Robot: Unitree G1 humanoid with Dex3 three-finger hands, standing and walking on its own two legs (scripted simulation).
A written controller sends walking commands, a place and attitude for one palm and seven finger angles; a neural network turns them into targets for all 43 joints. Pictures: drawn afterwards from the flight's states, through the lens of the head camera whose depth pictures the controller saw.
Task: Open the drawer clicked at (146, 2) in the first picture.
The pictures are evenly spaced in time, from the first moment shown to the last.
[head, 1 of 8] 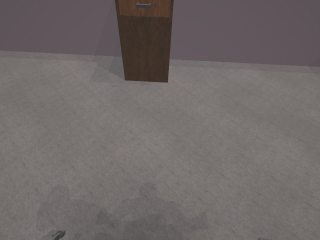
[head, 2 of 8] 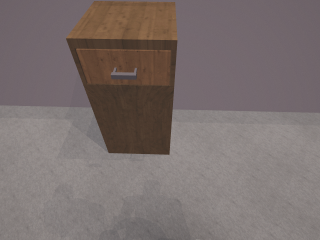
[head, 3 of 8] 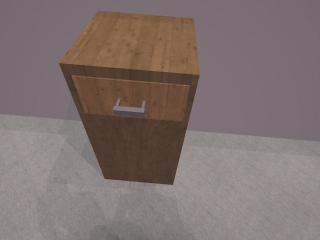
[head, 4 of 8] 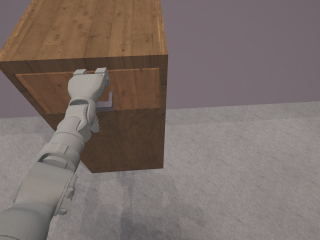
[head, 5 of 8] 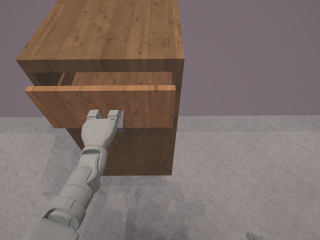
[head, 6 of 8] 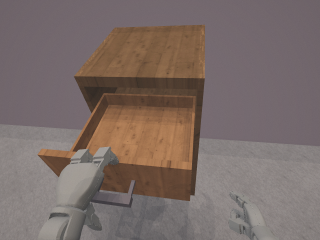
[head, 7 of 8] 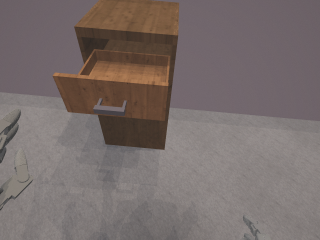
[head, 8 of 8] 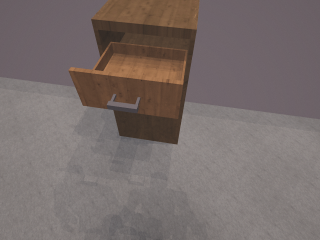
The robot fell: no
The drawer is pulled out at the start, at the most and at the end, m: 0.00 0.30 0.30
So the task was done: yes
